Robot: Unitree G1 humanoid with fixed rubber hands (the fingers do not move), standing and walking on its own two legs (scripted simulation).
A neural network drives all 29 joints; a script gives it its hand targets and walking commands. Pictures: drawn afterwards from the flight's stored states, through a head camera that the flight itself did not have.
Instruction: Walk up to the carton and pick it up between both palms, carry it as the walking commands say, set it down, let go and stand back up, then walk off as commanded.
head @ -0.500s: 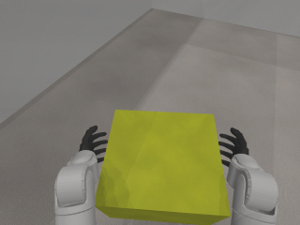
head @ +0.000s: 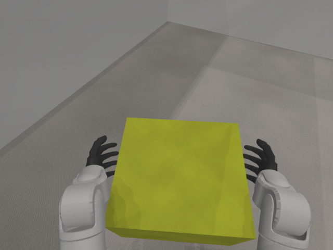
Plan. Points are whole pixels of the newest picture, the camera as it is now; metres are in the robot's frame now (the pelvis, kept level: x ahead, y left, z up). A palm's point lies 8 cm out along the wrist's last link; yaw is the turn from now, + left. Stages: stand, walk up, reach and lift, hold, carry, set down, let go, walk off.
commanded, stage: carry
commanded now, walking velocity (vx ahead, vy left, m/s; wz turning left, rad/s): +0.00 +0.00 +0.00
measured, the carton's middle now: (178, 181) +0.30 -0.01 +0.01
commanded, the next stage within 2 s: none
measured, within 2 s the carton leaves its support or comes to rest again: neither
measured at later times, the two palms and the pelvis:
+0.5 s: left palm (104, 122) +0.41 +0.18 +0.09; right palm (240, 128) +0.40 -0.16 +0.10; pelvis +0.13 +0.02 +0.01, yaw +1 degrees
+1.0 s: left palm (124, 75) +0.61 +0.16 +0.10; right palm (231, 80) +0.61 -0.18 +0.10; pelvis +0.34 -0.01 +0.01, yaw +2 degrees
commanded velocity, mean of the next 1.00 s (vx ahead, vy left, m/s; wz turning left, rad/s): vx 0.24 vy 0.00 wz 0.00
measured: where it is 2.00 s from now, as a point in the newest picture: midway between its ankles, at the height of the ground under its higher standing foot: (161, 222)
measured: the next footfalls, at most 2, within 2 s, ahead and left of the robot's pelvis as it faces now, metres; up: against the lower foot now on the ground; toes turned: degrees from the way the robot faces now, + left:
left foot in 0.14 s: +0.11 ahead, +0.10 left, +0.00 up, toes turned +8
right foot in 0.86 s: +0.41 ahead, -0.10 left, +0.00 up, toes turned -3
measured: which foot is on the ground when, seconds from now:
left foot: up 0.00-0.12, down 0.14-0.88, up 0.90-1.00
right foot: down 0.00-0.60, up 0.62-0.84, down 0.86-1.00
